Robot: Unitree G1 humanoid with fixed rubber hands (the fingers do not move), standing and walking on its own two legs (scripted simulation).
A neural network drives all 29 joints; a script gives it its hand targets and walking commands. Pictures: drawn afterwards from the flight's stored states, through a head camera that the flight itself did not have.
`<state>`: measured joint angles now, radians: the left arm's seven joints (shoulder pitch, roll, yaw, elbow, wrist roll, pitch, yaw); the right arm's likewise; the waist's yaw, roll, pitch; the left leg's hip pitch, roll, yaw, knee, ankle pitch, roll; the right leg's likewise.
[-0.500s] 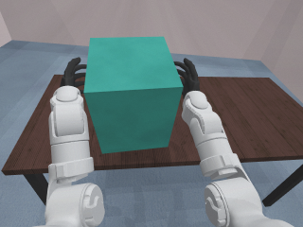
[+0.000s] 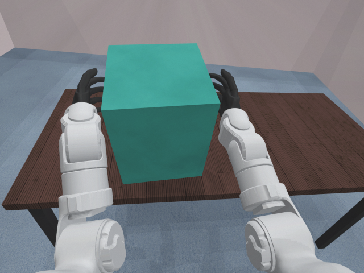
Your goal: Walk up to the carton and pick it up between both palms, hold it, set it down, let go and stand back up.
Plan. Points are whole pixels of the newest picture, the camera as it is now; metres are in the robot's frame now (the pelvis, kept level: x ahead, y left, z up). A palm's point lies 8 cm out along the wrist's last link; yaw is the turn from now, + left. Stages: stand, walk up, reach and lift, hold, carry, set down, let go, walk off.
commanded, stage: hold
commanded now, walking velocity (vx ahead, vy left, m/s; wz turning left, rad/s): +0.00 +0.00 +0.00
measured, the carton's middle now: (158, 115) +0.44 +0.01 +0.16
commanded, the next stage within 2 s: none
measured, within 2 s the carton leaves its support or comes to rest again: neither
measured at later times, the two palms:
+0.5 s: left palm (84, 108) +0.37 +0.15 +0.23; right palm (228, 108) +0.37 -0.13 +0.22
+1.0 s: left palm (85, 108) +0.37 +0.15 +0.23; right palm (228, 109) +0.37 -0.14 +0.22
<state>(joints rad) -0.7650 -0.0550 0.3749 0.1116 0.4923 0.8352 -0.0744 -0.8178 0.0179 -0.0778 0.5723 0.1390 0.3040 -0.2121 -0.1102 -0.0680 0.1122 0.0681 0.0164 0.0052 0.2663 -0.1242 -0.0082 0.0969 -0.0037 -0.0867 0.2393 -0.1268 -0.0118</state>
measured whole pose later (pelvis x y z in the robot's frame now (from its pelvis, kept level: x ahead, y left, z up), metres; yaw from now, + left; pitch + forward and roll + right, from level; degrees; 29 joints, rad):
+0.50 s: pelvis +0.00 +0.00 +0.00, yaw +0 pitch -12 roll +0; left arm -0.76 -0.06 0.37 0.10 0.49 0.84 -0.08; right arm -0.81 0.02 -0.07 0.56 0.14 0.31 -0.22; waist -0.11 -0.07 0.11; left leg 0.07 0.02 0.01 0.27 -0.12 -0.01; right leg 0.10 0.00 -0.09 0.24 -0.13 -0.01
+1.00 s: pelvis +0.00 +0.00 +0.00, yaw +0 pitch -12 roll +0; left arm -0.76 -0.06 0.37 0.10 0.49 0.84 -0.08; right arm -0.81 0.02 -0.07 0.56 0.15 0.30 -0.22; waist -0.11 -0.07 0.12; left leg 0.07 0.02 0.01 0.27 -0.13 -0.01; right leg 0.10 0.00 -0.09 0.24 -0.13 -0.01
